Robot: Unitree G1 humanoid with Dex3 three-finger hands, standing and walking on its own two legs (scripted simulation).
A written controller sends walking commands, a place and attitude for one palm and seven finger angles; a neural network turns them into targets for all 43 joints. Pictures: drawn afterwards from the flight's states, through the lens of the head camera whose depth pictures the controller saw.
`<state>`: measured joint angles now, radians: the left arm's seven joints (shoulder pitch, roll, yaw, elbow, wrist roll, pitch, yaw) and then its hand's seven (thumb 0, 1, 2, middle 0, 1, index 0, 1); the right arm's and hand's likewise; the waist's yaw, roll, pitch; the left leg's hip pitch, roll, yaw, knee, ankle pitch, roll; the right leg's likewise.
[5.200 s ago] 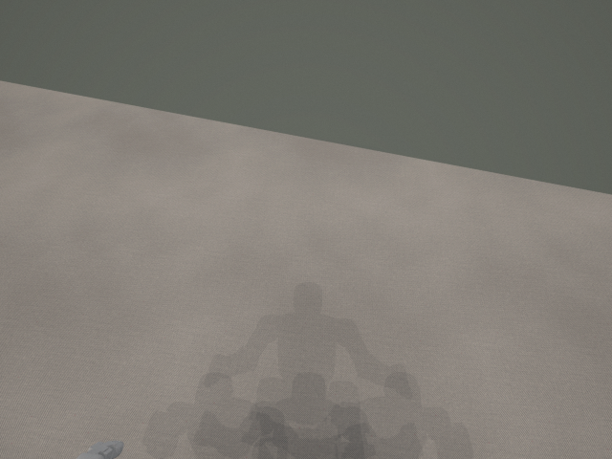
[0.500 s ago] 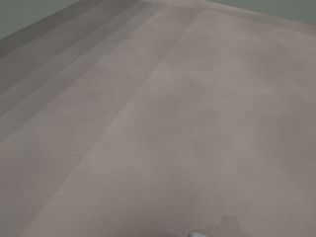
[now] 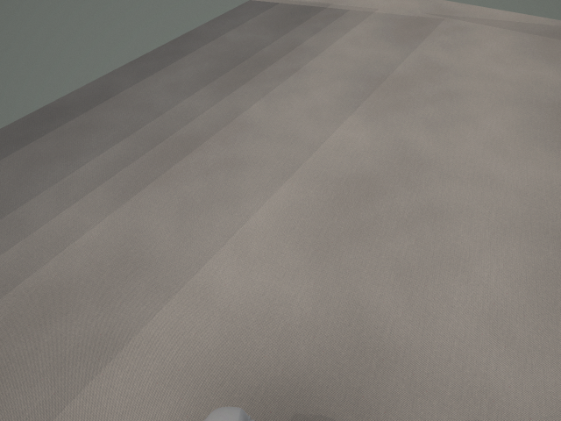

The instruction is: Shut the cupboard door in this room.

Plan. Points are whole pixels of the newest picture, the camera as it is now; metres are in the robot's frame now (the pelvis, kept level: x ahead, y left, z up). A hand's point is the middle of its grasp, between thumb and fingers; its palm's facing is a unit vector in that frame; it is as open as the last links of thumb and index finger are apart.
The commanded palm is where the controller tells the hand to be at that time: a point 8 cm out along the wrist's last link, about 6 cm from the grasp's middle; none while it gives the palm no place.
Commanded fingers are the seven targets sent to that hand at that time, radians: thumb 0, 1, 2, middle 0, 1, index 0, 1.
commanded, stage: turn or walk to find it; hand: left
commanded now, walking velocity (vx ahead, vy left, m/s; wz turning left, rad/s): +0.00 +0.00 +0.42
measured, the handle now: out of the picture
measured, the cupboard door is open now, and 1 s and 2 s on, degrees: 86 86 86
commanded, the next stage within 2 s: none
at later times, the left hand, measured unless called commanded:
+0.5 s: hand out of the picture +0.02 +0.26 -0.16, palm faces +0.23 -0.94 -0.26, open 7.4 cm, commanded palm none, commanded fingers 0.00 0.90 0.90 -0.20 -0.30 -0.20 -0.30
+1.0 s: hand out of the picture -0.10 +0.20 -0.16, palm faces +0.46 -0.85 -0.25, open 7.4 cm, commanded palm none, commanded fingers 0.00 0.90 0.90 -0.20 -0.30 -0.20 -0.30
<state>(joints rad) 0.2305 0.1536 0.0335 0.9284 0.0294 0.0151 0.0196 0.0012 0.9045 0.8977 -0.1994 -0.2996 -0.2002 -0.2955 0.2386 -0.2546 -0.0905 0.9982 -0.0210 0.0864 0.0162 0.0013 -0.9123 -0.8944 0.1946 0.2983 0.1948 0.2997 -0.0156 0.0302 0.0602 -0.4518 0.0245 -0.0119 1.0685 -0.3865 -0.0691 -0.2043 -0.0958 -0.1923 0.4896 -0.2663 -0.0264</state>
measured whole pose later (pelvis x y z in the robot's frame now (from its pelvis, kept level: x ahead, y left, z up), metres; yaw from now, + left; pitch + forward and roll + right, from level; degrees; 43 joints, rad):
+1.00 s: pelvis -0.05 +0.01 +0.00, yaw +26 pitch -1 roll +2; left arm 0.24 0.18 0.04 0.96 0.04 0.02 0.01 0.00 0.90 0.90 -0.20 -0.30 -0.20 -0.30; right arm 0.21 -0.25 -0.08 1.01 -0.01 0.08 0.01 0.00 -0.91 -0.89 0.19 0.30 0.19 0.30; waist 0.01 0.00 0.07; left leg -0.34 0.04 0.04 0.82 -0.45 -0.06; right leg -0.23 -0.14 -0.24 0.53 -0.26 -0.01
